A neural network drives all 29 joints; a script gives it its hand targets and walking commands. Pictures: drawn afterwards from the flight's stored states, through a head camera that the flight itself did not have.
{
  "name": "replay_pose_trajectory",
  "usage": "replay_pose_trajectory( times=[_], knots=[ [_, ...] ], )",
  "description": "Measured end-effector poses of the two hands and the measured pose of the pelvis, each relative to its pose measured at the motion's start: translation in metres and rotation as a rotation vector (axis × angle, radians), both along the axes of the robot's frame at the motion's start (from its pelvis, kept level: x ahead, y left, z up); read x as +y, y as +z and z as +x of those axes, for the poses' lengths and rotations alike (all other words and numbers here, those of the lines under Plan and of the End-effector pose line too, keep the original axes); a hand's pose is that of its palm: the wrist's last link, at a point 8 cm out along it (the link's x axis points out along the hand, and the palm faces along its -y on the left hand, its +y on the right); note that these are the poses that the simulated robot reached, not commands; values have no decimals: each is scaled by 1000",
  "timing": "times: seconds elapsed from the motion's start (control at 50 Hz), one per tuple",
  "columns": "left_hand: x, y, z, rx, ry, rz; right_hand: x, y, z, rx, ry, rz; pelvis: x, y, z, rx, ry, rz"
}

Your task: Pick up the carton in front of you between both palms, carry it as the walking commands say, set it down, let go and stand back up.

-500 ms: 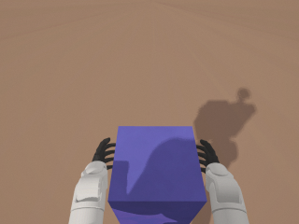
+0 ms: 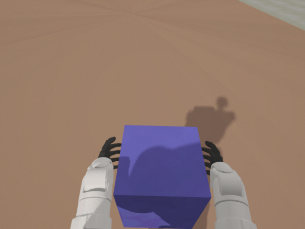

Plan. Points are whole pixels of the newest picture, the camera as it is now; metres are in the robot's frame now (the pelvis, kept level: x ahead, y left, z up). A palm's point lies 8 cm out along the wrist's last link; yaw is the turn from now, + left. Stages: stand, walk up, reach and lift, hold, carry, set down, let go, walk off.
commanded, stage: set down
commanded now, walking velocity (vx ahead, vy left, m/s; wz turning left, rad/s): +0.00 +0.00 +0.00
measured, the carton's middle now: (159, 178) +0.30 +0.00 -0.03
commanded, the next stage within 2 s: none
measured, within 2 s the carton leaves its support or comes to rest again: neither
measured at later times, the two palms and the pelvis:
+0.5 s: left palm (113, 183) +0.33 +0.15 -0.14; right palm (198, 181) +0.35 -0.15 -0.14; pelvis -0.03 -0.02 -0.06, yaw +1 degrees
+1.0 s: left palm (116, 190) +0.37 +0.16 -0.28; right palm (187, 186) +0.40 -0.14 -0.28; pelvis -0.05 -0.03 -0.19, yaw +0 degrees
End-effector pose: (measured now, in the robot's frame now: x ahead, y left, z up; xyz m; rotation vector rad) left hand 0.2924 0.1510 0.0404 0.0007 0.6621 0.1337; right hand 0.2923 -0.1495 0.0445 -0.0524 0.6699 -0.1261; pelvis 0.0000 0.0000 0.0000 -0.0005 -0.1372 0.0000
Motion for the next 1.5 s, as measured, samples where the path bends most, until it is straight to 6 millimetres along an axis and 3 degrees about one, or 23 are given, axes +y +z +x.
replay_pose_trajectory(
  times=[0.12,0.2,0.28,0.4,0.54,0.72,0.88,1.2,1.5],
  knots=[
    [1,-8,16,15,30,-37,1,-11,16,15,-9,22,4,-5,-2,19,0,6],
    [1,-25,27,36,44,-38,1,-27,30,36,6,19,2,-10,-4,61,-1,9],
    [1,-57,33,58,49,-26,1,-57,42,59,35,-2,-2,-17,-8,151,2,8],
    [2,-124,34,59,55,10,3,-125,52,60,67,-8,-13,-34,-18,350,15,-4],
    [1,-194,42,9,83,-4,2,-196,64,13,55,25,-26,-73,-27,593,18,-15],
    [2,-236,63,-20,110,-30,3,-238,87,-13,32,65,-34,-123,-34,753,9,-12],
    [8,-276,75,11,113,-25,10,-280,101,18,49,52,-31,-161,-40,840,9,-16],
    [12,-389,89,17,137,-24,14,-389,125,21,85,34,-21,-248,-60,944,-3,-23],
    [16,-479,102,39,162,-13,19,-480,147,42,122,24,-24,-317,-77,962,-10,-12]
  ],
)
